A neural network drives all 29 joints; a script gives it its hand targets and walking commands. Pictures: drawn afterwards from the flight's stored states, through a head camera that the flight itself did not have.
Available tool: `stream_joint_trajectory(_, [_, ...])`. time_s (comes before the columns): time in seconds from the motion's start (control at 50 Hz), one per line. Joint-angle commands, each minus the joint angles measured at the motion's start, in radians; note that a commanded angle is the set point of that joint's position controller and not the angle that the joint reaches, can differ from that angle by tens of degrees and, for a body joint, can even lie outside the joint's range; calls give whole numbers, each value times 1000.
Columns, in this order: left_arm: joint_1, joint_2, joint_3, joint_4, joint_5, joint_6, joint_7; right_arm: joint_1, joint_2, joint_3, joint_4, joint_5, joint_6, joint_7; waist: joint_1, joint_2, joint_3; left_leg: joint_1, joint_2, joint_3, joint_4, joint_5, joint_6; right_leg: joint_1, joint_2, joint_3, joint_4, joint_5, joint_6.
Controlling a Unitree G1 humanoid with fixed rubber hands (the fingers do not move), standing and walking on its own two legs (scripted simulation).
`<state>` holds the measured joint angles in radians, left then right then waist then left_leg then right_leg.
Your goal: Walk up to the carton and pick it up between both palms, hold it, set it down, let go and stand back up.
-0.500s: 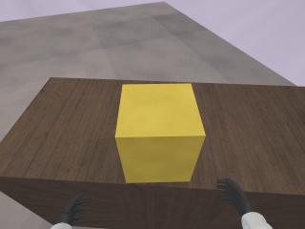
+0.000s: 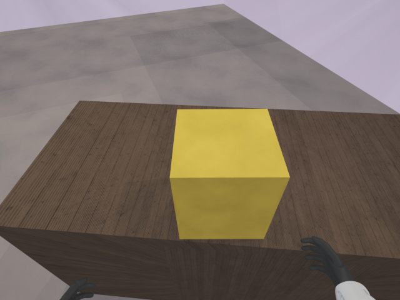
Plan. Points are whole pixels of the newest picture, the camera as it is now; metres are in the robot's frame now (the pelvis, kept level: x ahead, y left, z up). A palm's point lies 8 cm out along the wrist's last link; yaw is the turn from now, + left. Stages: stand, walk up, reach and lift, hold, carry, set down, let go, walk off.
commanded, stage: stand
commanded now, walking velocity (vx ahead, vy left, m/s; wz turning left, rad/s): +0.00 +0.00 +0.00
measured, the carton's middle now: (221, 176) +0.39 -0.01 +0.02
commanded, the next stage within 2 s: none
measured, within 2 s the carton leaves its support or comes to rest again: neither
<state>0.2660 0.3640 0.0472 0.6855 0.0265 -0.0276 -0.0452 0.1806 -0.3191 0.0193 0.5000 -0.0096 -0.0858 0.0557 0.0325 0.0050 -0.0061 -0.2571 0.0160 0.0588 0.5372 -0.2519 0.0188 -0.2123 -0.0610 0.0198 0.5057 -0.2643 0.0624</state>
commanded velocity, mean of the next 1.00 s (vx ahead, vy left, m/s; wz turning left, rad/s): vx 0.00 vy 0.00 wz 0.00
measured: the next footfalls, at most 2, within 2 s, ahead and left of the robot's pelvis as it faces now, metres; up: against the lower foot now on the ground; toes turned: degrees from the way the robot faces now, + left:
none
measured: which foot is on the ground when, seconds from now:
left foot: down 0.00-1.00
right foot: down 0.00-1.00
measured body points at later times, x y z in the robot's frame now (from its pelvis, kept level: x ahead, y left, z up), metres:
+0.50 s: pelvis +0.00 +0.00 +0.00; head -0.02 -0.01 +0.45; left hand +0.12 +0.30 -0.08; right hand +0.20 -0.25 -0.04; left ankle +0.03 +0.11 -0.73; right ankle +0.01 -0.16 -0.73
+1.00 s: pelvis +0.00 -0.02 +0.00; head +0.00 -0.03 +0.45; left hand +0.14 +0.28 -0.08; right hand +0.11 -0.32 -0.10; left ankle +0.03 +0.11 -0.73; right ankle +0.01 -0.16 -0.73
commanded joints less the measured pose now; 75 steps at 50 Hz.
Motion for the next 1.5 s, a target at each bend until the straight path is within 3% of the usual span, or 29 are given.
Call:
stream_joint_trajectory(0.0, [-35, 173, 49, -81, -3, -23, 10, -15, -203, -99, -16, -4, 20, -31, -23, 65, -1, 12, 113, -121, -145, -2, 20, -41, -26, 23, -51, 38, -52])
stream_joint_trajectory(0.22, [-41, 188, 42, -64, -7, -23, 15, 2, -211, -93, -12, 3, 25, -35, -27, 41, 2, 25, 106, -98, -111, 62, 12, -30, -42, 35, -67, 65, -58])
stream_joint_trajectory(0.56, [-66, 204, 35, -41, -17, -22, 13, -8, -221, -89, 9, 6, 31, -38, -30, 33, 23, 6, 113, -110, -146, -47, 7, -35, -43, 39, -72, 21, -65])
stream_joint_trajectory(0.7, [-73, 197, 29, -28, -21, -24, 23, -16, -222, -97, 74, 4, 33, -31, -30, 20, 1, 8, 113, -114, -160, -32, 5, -4, -48, 38, -73, 22, -65])
stream_joint_trajectory(0.84, [-75, 208, 25, 3, -23, -22, 34, 16, -232, -95, 145, 9, 37, -34, -37, 6, -21, 56, 117, -104, -136, 93, -1, 10, -68, 60, -87, 83, -78])
stream_joint_trajectory(1.0, [-98, 200, 18, 44, -28, -17, 38, 36, -236, -88, 216, 7, 44, -38, -43, -16, 8, 80, 118, -85, -143, 137, -11, 6, -69, 58, -112, 116, -77])
stream_joint_trajectory(1.48, [-142, 207, 16, 170, -32, -8, 44, 6, -237, -74, 360, 6, 49, -50, -46, -10, 29, 112, 127, -74, -212, 91, -17, 27, -65, 71, -185, 94, -81])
